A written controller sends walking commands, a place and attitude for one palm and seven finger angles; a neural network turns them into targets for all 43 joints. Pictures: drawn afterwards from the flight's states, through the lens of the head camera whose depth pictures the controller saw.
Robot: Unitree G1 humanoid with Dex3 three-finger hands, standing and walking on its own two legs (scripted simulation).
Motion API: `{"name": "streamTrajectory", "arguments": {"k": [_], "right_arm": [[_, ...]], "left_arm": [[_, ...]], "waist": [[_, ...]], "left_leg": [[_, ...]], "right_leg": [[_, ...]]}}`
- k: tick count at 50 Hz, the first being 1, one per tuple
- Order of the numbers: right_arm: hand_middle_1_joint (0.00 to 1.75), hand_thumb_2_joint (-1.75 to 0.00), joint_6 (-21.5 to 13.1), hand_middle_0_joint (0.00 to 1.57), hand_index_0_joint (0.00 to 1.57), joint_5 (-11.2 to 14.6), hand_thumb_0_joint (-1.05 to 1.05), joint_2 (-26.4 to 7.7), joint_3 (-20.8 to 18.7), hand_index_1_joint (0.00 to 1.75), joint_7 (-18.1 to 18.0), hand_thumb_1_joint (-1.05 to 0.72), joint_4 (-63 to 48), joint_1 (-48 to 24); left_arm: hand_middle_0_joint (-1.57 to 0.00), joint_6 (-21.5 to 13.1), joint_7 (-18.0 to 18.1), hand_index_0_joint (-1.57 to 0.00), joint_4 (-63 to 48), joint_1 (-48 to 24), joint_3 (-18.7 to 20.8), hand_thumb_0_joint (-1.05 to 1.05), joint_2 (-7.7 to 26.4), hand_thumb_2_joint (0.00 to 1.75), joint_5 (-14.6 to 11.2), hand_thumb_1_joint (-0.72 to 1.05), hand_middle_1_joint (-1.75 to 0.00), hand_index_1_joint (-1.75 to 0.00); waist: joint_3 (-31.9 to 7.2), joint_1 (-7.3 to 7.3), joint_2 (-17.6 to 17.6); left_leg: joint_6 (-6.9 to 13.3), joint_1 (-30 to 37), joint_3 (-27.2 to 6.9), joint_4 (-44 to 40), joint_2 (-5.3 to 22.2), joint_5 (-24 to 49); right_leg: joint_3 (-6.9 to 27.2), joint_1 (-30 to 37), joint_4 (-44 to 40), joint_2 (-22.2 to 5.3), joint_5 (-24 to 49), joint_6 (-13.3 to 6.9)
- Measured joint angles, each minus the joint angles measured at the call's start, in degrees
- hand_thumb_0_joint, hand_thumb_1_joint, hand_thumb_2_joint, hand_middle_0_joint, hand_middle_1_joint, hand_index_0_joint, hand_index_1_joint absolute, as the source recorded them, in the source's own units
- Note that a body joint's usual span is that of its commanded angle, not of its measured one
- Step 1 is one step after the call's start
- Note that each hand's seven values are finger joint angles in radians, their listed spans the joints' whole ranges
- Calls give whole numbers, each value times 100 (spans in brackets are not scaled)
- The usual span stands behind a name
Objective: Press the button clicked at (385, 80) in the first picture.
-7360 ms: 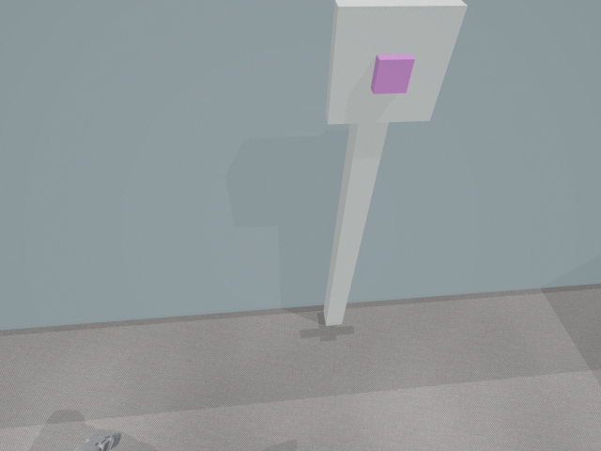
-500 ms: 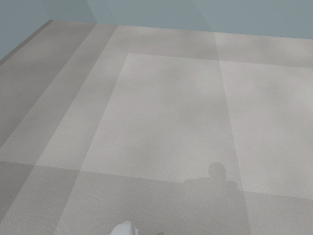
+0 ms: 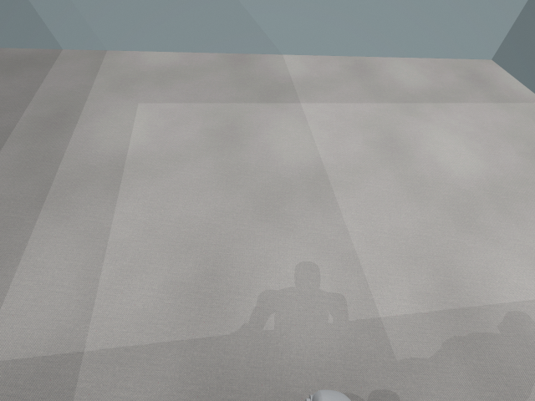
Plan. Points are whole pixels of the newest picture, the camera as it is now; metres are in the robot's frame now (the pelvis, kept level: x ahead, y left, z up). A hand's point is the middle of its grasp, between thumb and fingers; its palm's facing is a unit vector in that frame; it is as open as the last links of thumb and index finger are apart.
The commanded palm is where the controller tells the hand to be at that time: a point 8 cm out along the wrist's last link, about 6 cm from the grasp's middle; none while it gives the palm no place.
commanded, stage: turn to face it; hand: left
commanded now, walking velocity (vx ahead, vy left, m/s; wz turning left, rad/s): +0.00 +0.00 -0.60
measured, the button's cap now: out of the picture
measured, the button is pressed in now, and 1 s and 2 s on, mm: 0 0 0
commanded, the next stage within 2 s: none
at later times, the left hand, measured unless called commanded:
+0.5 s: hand (218, 393) +0.17 +0.08 -0.16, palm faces -0.26 -0.93 -0.25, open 7.4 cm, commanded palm none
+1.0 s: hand (180, 384) +0.18 +0.15 -0.18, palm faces -0.47 -0.86 -0.21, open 7.4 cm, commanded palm none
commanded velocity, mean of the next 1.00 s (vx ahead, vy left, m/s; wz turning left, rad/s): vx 0.00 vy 0.00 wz -0.60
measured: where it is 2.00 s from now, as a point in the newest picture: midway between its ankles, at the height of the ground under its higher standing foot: outside the picture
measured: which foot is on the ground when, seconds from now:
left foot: down 0.00-0.30, up 0.32-0.74, down 0.76-1.00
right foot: up 0.00-0.28, down 0.30-0.78, up 0.80-1.00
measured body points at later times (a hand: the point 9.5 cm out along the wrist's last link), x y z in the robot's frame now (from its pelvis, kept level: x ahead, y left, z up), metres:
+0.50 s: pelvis +0.01 -0.06 -0.01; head +0.04 -0.10 +0.44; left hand +0.18 +0.13 -0.14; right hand -0.02 -0.32 -0.17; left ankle +0.05 +0.10 -0.67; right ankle -0.02 -0.15 -0.74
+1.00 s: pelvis +0.02 -0.01 +0.00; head +0.07 +0.01 +0.45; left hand +0.21 +0.20 -0.16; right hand -0.02 -0.26 -0.12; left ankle +0.09 +0.06 -0.74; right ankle -0.10 -0.12 -0.64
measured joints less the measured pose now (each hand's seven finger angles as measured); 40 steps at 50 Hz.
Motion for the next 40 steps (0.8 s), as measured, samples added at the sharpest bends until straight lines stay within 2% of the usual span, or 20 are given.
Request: {"name": "streamTrajectory", "arguments": {"k": [5,11,13,15,16,17,18,20,22,25,28,32,35,37,38,39,40], "right_arm": [[30,-89,30,20,20,-34,0,56,-32,29,40,-92,53,167],[30,-89,82,20,20,-68,0,18,-100,29,113,-91,107,237],[30,-89,102,20,20,-70,0,-32,-133,29,137,-91,109,263],[30,-89,124,20,20,-44,0,-87,-162,29,165,-91,80,338],[30,-89,161,20,20,-20,0,-127,-172,29,182,-91,68,352],[30,-89,236,20,20,-7,0,-183,-176,29,185,-91,56,311],[30,-89,313,20,20,1,0,-233,-179,29,170,-91,28,260],[30,-89,405,20,20,-2,0,-310,-188,29,137,-91,-34,122],[30,-89,436,20,20,-12,1,-365,-201,29,127,-91,-117,-70],[30,-89,418,20,20,-16,1,-422,-220,29,124,-91,-301,-379],[30,-89,385,20,20,-13,0,-460,-222,29,119,-91,-475,-667],[30,-89,349,20,20,8,0,-481,-194,29,110,-91,-641,-969],[30,-89,311,20,20,40,0,-459,-153,29,96,-91,-734,-1122],[30,-89,263,20,20,63,0,-422,-112,29,82,-91,-798,-1162],[30,-89,227,20,20,71,0,-405,-89,29,76,-91,-831,-1159],[30,-89,185,20,20,60,0,-340,-64,29,64,-91,-832,-1170],[30,-89,164,20,20,44,0,-289,-22,29,71,-91,-855,-1159]], "left_arm": [[-19,84,-39,-19,-94,-175,-37,0,-58,90,-7,91,-30,-30],[-19,43,-62,-19,-239,-459,-126,0,-185,90,-19,91,-30,-30],[-19,-10,-65,-19,-297,-546,-155,0,-232,90,-25,91,-30,-30],[-20,-111,-67,-19,-373,-590,-198,0,-248,90,-32,91,-30,-30],[-20,-197,-49,-19,-391,-611,-218,0,-261,90,-21,91,-30,-30],[-20,-268,-23,-20,-394,-633,-246,0,-290,90,-33,91,-30,-30],[-20,-309,3,-20,-401,-637,-278,0,-314,90,-53,91,-30,-30],[-20,-344,53,-20,-407,-587,-303,0,-356,90,-77,91,-30,-30],[-20,-341,79,-20,-384,-497,-316,0,-364,90,-94,90,-30,-30],[-20,-310,73,-20,-318,-342,-323,0,-348,90,-92,90,-30,-30],[-20,-288,45,-20,-267,-200,-313,0,-313,90,-77,90,-30,-30],[-20,-253,20,-20,-247,-36,-279,0,-231,90,-53,90,-30,-30],[-20,-211,25,-20,-244,66,-233,0,-133,90,-40,90,-30,-30],[-20,-167,31,-20,-234,121,-196,0,-45,90,-51,90,-30,-30],[-20,-141,34,-20,-231,151,-177,0,1,90,-66,90,-30,-30],[-20,-103,38,-20,-225,152,-147,0,81,90,-93,90,-30,-30],[-20,-62,38,-20,-219,144,-118,0,144,90,-105,90,-30,-30]], "waist": [[90,-142,103],[239,-320,259],[253,-353,316],[222,-349,354],[213,-327,403],[235,-321,466],[256,-322,493],[271,-287,497],[268,-235,466],[237,-173,420],[220,-90,379],[226,69,310],[234,200,223],[218,251,143],[201,262,111],[223,280,-23],[250,314,-119]], "left_leg": [[-63,8,305,133,176,-156],[-248,-108,671,529,511,-403],[-339,-166,795,725,639,-510],[-464,-266,895,1066,791,-683],[-559,-404,809,1397,911,-780],[-692,-621,453,1886,933,-1136],[-790,-858,46,2430,861,-1443],[-914,-1241,-548,3272,708,-1554],[-1010,-1509,-914,3685,616,-1322],[-1104,-1740,-1239,3720,547,-960],[-1153,-1804,-1411,3485,467,-812],[-1148,-1633,-1465,2850,298,-872],[-1085,-1338,-1443,2172,119,-947],[-1027,-1025,-1395,1480,-3,-727],[-957,-823,-1359,1023,-39,-392],[-724,-757,-1270,896,-94,-141],[-543,-734,-1165,926,-93,-122]], "right_leg": [[-224,289,-684,-101,-364,12],[-525,801,-1797,-50,-859,-123],[-607,1012,-2235,16,-809,-196],[-689,1366,-3018,87,-314,-313],[-690,1430,-3167,167,-389,-497],[-670,1391,-3081,238,-470,-600],[-641,1386,-3028,271,-513,-653],[-552,1476,-3132,317,-465,-682],[-427,1589,-3345,364,-328,-681],[-239,1686,-3607,435,-155,-706],[-59,1695,-3725,504,-57,-701],[168,1636,-3720,595,-9,-658],[342,1548,-3620,667,-21,-585],[451,1457,-3481,715,-69,-510],[502,1390,-3360,753,-119,-464],[611,1303,-3169,740,-174,-438],[631,1148,-2745,743,-591,-395]]}}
